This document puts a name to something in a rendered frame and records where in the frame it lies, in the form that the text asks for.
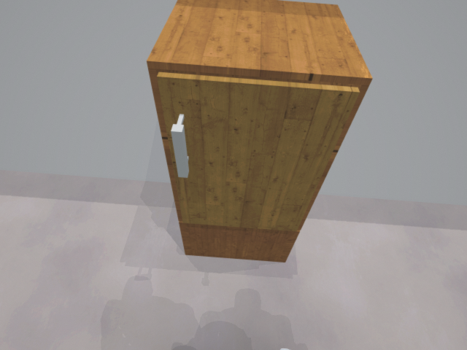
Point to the handle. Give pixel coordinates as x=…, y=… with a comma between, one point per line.
x=180, y=149

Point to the cupboard door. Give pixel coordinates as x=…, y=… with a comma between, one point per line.
x=257, y=148

